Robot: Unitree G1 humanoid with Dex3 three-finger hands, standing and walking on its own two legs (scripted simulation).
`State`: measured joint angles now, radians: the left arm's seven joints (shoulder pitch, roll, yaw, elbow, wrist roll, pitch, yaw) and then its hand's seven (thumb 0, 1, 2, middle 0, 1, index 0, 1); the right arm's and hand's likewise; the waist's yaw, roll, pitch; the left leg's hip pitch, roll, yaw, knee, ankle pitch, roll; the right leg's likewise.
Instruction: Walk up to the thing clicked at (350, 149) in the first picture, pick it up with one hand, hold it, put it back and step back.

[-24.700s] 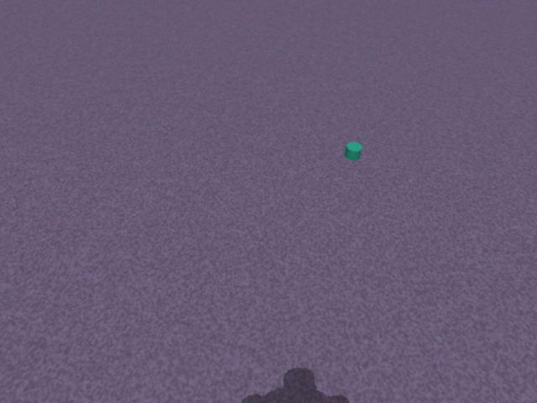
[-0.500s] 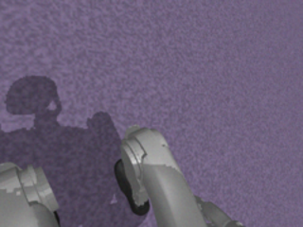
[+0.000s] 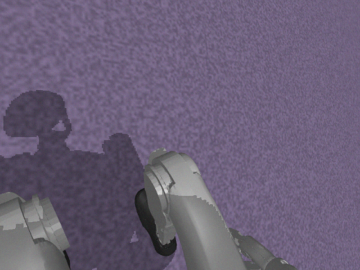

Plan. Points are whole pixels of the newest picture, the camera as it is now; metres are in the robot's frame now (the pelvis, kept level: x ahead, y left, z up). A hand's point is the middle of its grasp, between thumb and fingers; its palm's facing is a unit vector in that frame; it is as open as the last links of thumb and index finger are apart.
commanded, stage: close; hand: left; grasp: from above
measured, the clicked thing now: out of the picture +0.44 +0.37 -0.27
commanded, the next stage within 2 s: settle in 1.08 s
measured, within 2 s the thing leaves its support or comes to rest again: leaves its support in 1.58 s
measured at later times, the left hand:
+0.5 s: hand out of the picture +0.43 +0.36 -0.25, palm faces -0.42 -0.18 -0.89, open 12.1 cm
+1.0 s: hand out of the picture +0.43 +0.36 -0.25, palm faces -0.42 -0.18 -0.89, open 11.4 cm
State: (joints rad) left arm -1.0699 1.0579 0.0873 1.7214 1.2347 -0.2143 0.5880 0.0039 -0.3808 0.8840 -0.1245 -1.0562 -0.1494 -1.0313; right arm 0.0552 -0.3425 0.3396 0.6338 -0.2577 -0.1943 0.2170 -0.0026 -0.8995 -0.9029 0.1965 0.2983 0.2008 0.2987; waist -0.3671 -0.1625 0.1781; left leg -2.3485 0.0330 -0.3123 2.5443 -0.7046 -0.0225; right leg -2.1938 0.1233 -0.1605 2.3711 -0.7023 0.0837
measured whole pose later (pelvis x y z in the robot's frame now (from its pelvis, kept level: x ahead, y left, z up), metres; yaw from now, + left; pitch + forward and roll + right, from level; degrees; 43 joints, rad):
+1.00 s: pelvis +0.00 +0.00 +0.00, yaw +0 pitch +26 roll -15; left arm -1.08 1.08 0.07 1.75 1.23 -0.24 0.60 0.01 -0.17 0.72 -0.35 -0.92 -0.45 -0.86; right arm 0.07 -0.34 0.37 0.63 -0.27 -0.19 0.20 0.00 -0.89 -0.90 0.20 0.30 0.20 0.30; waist -0.37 -0.16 0.18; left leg -2.34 0.04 -0.31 2.54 -0.69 -0.02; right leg -2.18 0.12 -0.16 2.36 -0.69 0.08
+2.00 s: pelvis +0.00 -0.01 +0.02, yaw +5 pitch +33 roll -12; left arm -0.94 0.82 0.07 1.31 1.17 -0.12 0.29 0.01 -0.15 0.60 -0.50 -0.71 -0.60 -0.66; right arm 0.11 -0.31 0.15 0.64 -0.13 -0.07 0.20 0.00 -0.91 -0.90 0.20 0.30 0.20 0.30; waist -0.24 -0.02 0.00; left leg -2.36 0.02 -0.22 2.44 -0.67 -0.02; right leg -2.22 0.07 -0.10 2.34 -0.71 0.07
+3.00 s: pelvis -0.01 +0.00 +0.16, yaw +12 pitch +32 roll -7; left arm -0.58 0.63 -0.02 0.79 1.00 -0.08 0.04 0.01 -0.10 0.58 -0.44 -0.74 -0.55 -0.70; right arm 0.15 -0.26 0.01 0.64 0.00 0.06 0.03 0.00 -0.90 -0.90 0.20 0.30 0.20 0.30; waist -0.11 0.04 -0.17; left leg -1.91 0.03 -0.10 1.95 -0.61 0.00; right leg -1.81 0.02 -0.03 1.90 -0.65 0.05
